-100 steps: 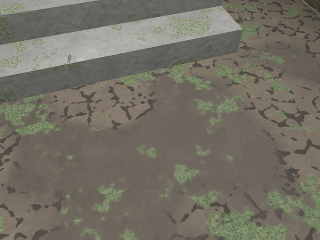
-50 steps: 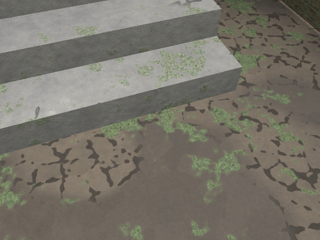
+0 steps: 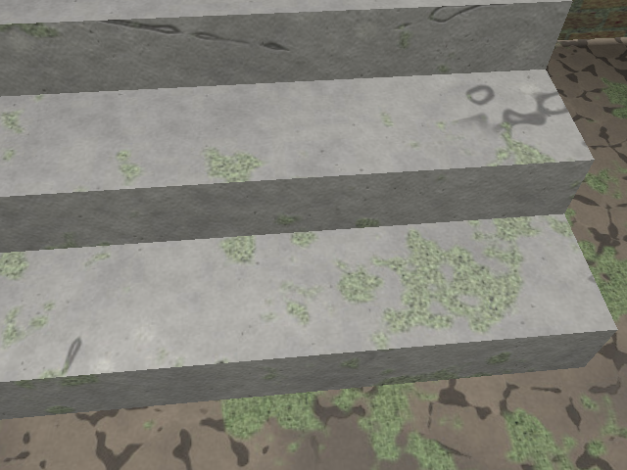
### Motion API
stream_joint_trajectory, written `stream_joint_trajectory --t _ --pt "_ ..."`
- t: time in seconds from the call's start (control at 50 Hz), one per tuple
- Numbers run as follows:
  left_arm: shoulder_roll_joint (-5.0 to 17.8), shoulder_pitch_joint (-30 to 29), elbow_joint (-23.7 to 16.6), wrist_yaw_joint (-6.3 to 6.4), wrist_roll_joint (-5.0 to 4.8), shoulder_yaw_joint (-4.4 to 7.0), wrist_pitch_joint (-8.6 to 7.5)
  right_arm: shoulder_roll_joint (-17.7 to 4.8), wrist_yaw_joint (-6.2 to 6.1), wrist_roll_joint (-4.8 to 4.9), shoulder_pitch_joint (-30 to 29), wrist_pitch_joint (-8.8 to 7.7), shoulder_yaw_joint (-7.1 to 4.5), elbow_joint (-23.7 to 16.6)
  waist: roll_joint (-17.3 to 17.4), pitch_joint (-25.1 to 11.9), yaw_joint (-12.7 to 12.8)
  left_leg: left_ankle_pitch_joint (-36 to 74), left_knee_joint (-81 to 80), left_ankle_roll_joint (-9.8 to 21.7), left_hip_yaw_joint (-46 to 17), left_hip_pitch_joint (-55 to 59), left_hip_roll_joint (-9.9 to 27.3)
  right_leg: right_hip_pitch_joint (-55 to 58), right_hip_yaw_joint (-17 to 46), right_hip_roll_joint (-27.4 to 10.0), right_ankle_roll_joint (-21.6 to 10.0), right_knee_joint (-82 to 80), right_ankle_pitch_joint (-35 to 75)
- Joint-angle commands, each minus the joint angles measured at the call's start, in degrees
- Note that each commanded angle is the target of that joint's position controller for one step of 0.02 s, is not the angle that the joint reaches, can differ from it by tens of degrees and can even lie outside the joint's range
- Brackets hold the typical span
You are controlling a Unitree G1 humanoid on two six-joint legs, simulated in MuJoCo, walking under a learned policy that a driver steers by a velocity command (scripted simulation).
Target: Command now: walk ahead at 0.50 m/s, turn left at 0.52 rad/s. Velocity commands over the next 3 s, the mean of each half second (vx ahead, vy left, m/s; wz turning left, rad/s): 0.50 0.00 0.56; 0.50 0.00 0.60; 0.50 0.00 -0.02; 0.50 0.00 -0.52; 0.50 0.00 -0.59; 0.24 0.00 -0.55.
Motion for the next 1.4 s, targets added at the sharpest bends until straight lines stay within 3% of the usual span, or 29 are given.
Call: stream_joint_trajectory --t 0.02,0.06,0.1,0.2,0.34,0.36,0.42,0.44,0.46,0.48,0.5,0.52,0.54,0.66,0.86,0.92,0.96,0.98,1.0,1.02,1.04,1.06,1.1,1.2,1.24,1.28,1.32,1.36,1.4 --pt "6.47 -5.07 -7.64 -0.86 -0.41 0.77 -2.29 -11.42 -1.29 1.65 13.20 0.55 -3.57 1.36 1.50 -8.86 -4.41 5.69 -18.15 11.58 -30.74 31.47 19.17 -31.08 8.44 -1.69 -1.10 16.90 6.23" --pt "5.97 -3.84 -7.12 -0.49 1.26 0.73 -0.85 -7.61 -1.57 2.56 8.69 0.28 -2.45 0.83 0.17 -4.16 -0.34 14.45 -20.84 8.28 -22.92 19.99 14.22 -23.58 8.39 -3.89 0.23 8.74 8.43" --pt "5.19 -2.38 -6.93 -0.67 2.07 0.53 1.03 -7.66 -1.53 2.65 8.90 -0.50 -2.24 0.66 1.53 -5.43 0.76 19.86 -21.33 8.42 -19.99 17.63 12.03 -20.39 7.60 -3.52 1.52 6.34 8.71" --pt "5.44 -11.75 -10.71 -1.04 1.52 0.43 2.05 -9.83 -1.58 2.46 13.68 -0.59 -2.73 1.69 3.52 -2.10 -1.86 14.66 -23.82 7.18 -19.73 18.03 9.87 -26.31 6.63 -3.26 3.97 -5.90 17.53" --pt "5.72 -21.83 -14.98 -0.82 0.54 -0.55 0.41 -10.94 -2.32 1.40 16.14 -0.71 -3.06 1.33 5.22 -2.30 -5.01 24.67 -17.63 4.56 -21.80 23.33 9.69 -22.18 6.96 1.16 3.10 -22.62 23.17" --pt "4.93 -18.35 -14.26 -0.33 0.06 -0.82 0.42 -10.21 -2.54 0.82 15.22 -0.75 -3.01 1.11 7.43 -4.15 -3.46 24.31 -15.54 4.16 -22.43 22.31 10.59 -17.19 7.44 1.52 2.51 -21.78 21.54" --pt "8.68 -4.92 -10.87 0.96 0.76 0.62 -0.76 -11.63 -2.27 1.77 9.20 -1.36 -3.38 -0.58 2.85 -7.23 4.29 35.68 -1.23 0.78 -22.70 16.64 6.54 1.82 6.36 4.70 0.38 -31.24 19.78" --pt "11.33 1.73 -9.79 1.65 1.94 1.52 -1.66 -9.39 -1.93 2.47 8.74 -1.89 -2.66 -1.18 -0.83 -11.41 7.19 28.72 11.19 -1.07 -20.21 10.70 1.98 12.62 10.82 -1.11 -1.23 -34.12 20.09" --pt "15.51 5.38 -9.93 2.38 3.30 2.03 -1.60 -2.19 -2.08 3.14 11.00 -1.99 -0.68 -3.29 -12.12 -14.84 5.60 -9.79 26.16 -2.33 -14.13 -1.09 -3.46 21.90 28.43 -17.91 -3.96 -37.41 24.63" --pt "17.39 2.43 -10.01 1.82 2.53 3.13 -0.59 -4.61 -2.57 2.69 18.25 -0.85 -0.94 -3.49 -17.41 -18.25 -0.30 -21.44 34.63 -2.43 -11.72 -8.42 -3.81 20.35 47.23 -24.32 -10.03 -40.84 19.87" --pt "10.79 -2.92 -12.05 1.12 1.94 1.98 -0.15 -7.26 -2.76 1.16 18.32 0.57 -1.17 -0.58 -6.18 -11.97 -1.68 -17.07 38.50 -2.52 -12.65 -9.40 1.29 13.52 42.14 -21.98 -10.24 -41.71 7.01" --pt "6.19 -6.02 -12.75 0.83 1.02 0.80 -0.16 -7.70 -1.93 0.40 13.72 0.96 -1.27 -0.79 -1.07 -6.55 -0.78 -12.33 37.36 -3.11 -11.71 -9.01 3.01 6.63 33.09 -17.80 -9.11 -44.03 3.06" --pt "5.35 -6.95 -12.65 0.86 1.20 0.41 -0.24 -6.78 -1.40 0.37 11.17 1.16 -1.23 -1.81 -2.42 -3.69 -1.03 -9.88 36.41 -3.92 -10.62 -8.84 4.26 3.11 26.26 -15.02 -7.57 -46.00 7.18" --pt "6.50 -0.25 -9.06 0.56 0.57 1.27 -2.64 -3.43 -0.11 -0.38 5.06 2.83 -0.62 -4.99 -5.00 -5.53 -0.83 -3.82 42.79 -6.21 -7.21 -14.53 4.87 5.14 8.76 -13.27 -9.35 -44.06 41.12" --pt "6.88 0.56 -8.38 0.83 1.09 1.87 -1.28 0.50 0.03 0.04 -9.32 4.48 1.27 -13.01 -5.45 -2.23 1.11 -4.16 20.43 -4.57 -1.07 -11.01 8.34 5.33 -2.63 -15.27 -6.62 -44.52 34.19" --pt "10.74 1.05 -8.87 0.67 -0.09 2.59 -0.11 -2.14 -0.31 -0.42 -2.57 3.79 -0.19 -12.30 -5.98 -7.90 -0.74 -6.65 7.76 -2.68 4.27 2.56 1.54 9.62 -6.43 -13.99 -4.66 -29.65 65.84" --pt "11.59 -2.25 -10.34 0.36 -2.31 2.83 1.44 -2.34 -0.71 0.04 11.53 1.54 -1.31 -8.32 -4.79 -14.18 -7.92 7.44 -10.55 -0.96 4.64 19.01 -2.13 5.72 -8.16 -11.00 -2.80 -8.57 61.68" --pt "7.07 -1.98 -11.66 0.30 -1.68 1.78 1.51 -5.73 -1.02 -0.78 12.92 0.64 -2.04 -6.53 0.84 -11.83 -6.88 15.68 -11.69 -1.89 -2.93 29.67 2.78 -11.57 -6.59 -7.35 -1.14 6.11 22.70" --pt "-0.35 0.73 -15.39 0.24 -1.14 0.07 1.45 -16.54 -1.35 -1.13 13.22 1.25 -4.47 -8.76 15.69 -14.78 -2.50 58.41 -4.73 5.87 -29.69 37.95 21.18 -30.84 -5.62 0.43 2.35 34.85 -4.53" --pt "1.85 -1.48 -17.30 0.79 -1.20 0.14 1.26 -18.93 -1.92 -0.42 17.12 2.64 -5.89 -10.69 9.76 -27.54 -8.00 47.49 -13.83 16.18 -38.32 41.03 27.54 -34.62 4.12 1.61 2.54 49.56 0.78" --pt "0.87 -7.02 -18.41 1.40 -0.53 -0.18 1.10 -16.76 -2.35 0.04 14.44 3.16 -5.50 -9.75 5.60 -20.51 -6.60 28.21 -16.13 16.52 -34.58 35.82 25.68 -42.47 4.33 0.08 2.64 58.87 3.90" --pt "-0.49 -8.67 -18.12 1.16 0.64 -0.75 0.67 -11.59 -2.42 0.47 12.56 2.99 -3.76 -7.98 2.64 -11.77 -4.12 17.97 -14.98 11.83 -28.62 29.32 21.04 -48.17 3.77 -1.02 1.46 60.84 5.05" --pt "-2.21 -7.45 -17.47 0.59 0.79 -1.45 1.69 -3.69 -1.98 0.78 12.81 1.93 -0.42 -4.68 3.18 -6.41 -0.26 13.75 -13.69 6.30 -20.85 19.72 15.97 -50.78 4.41 -0.49 -1.27 66.42 4.76" --pt "-8.26 -18.75 -23.86 2.20 -1.14 -4.35 4.41 -3.63 -1.20 0.17 19.36 -0.59 1.43 3.65 4.04 1.12 -0.32 -13.41 -20.74 1.85 -18.50 14.40 19.13 -72.09 10.50 7.38 -5.94 83.26 0.16" --pt "-8.64 -24.14 -26.70 2.33 -1.03 -5.43 4.80 -2.30 -1.62 0.71 17.18 -1.30 2.80 4.81 0.11 4.54 1.39 -10.82 -24.52 -3.85 -11.20 5.59 15.76 -69.12 7.65 8.26 -5.14 69.84 4.35" --pt "-8.10 -27.05 -28.52 2.11 -0.60 -6.21 5.99 -3.41 -3.67 1.83 18.19 -1.81 3.61 6.11 1.57 3.38 0.57 3.75 -32.01 -2.04 -8.76 2.22 14.82 -61.05 0.84 8.44 -3.50 57.46 4.53" --pt "-8.28 -25.43 -28.52 2.10 1.43 -6.30 6.30 -5.82 -5.98 3.25 20.75 -1.46 3.31 8.38 3.39 -2.84 1.52 20.60 -31.28 0.06 -5.75 19.05 14.95 -62.36 0.39 5.17 -4.52 55.86 0.28" --pt "-6.31 -22.48 -26.04 1.58 0.22 -6.54 6.03 -4.87 -6.16 4.57 20.64 -1.33 3.62 7.11 0.48 -6.06 1.81 52.01 -30.14 -0.88 3.07 20.54 12.85 -44.46 -5.80 4.04 -6.49 35.87 -2.14" --pt "-6.87 -15.28 -21.85 1.66 -1.68 -6.62 6.65 -8.46 -7.17 4.25 20.89 -1.32 2.60 5.53 7.74 -14.54 4.78 92.27 -21.55 0.98 4.02 23.43 16.59 -25.74 -7.94 8.54 -7.70 23.79 -4.44"
Next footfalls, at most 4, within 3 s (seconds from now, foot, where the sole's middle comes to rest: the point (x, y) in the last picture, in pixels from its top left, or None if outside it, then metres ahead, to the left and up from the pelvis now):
0.44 right None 0.41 -0.09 -0.76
0.98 left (218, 464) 0.44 0.21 -0.76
1.46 right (211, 320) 0.67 0.23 -0.58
1.94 left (53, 152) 0.96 0.57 -0.41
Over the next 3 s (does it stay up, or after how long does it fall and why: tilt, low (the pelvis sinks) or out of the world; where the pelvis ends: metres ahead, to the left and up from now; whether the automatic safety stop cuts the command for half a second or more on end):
stays up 1.33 0.48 0.55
